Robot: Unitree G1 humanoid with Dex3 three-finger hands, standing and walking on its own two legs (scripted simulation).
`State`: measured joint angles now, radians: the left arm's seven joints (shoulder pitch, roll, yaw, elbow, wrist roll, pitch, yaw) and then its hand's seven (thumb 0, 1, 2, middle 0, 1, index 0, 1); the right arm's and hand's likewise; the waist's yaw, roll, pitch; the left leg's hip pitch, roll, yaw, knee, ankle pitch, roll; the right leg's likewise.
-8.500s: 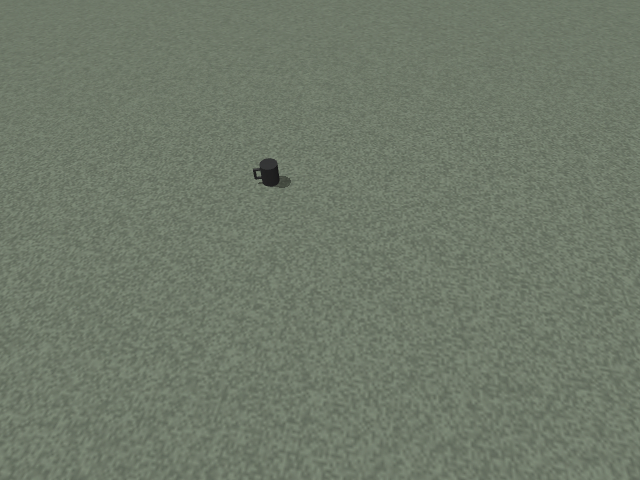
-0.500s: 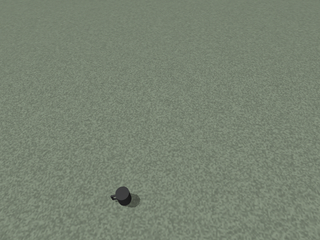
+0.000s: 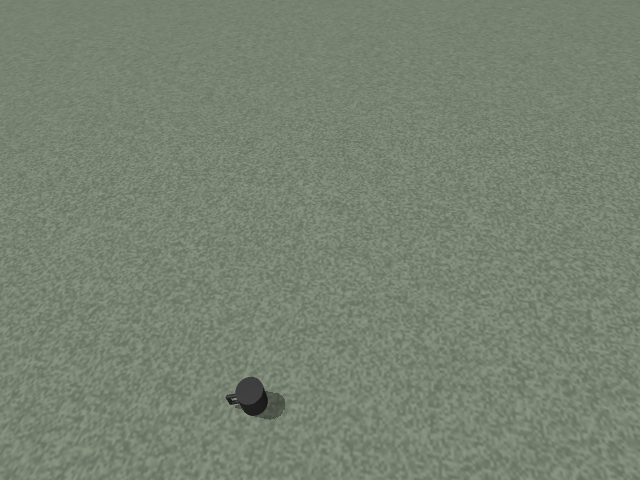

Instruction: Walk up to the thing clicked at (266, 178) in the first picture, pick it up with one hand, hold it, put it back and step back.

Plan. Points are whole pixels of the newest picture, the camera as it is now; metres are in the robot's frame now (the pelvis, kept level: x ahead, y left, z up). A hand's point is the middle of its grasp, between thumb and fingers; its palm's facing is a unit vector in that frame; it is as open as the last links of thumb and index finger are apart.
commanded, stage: walk up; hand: left
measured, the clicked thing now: (246, 397) +0.48 +0.27 -0.73
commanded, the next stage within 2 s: stand in 1.06 s
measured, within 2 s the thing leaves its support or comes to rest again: neither
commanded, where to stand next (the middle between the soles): +0.04 +0.04 m, yaw +1 degrees
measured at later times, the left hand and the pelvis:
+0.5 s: hand out of the picture +0.08 +0.27 -0.15, palm faces -0.02 -0.93 -0.38, open 7.4 cm; pelvis +0.00 +0.02 +0.00, yaw +0 degrees
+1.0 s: hand out of the picture +0.08 +0.27 -0.15, palm faces -0.02 -0.92 -0.38, open 7.4 cm; pelvis +0.00 +0.01 +0.00, yaw +0 degrees
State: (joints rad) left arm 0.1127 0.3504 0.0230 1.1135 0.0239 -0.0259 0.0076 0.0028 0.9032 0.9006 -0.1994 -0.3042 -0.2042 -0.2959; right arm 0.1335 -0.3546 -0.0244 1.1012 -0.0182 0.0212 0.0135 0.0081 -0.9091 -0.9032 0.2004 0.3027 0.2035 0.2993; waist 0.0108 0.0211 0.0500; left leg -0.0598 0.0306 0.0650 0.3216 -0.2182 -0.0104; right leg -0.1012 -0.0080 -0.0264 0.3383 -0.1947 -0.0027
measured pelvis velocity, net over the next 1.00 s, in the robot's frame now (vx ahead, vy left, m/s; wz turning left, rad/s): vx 0.00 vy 0.01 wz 0.00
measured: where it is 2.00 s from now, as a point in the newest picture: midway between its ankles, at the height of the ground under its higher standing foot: outside the picture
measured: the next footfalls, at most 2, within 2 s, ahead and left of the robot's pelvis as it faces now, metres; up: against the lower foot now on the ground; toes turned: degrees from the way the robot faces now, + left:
none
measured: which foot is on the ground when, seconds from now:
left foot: down 0.00-1.00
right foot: down 0.00-1.00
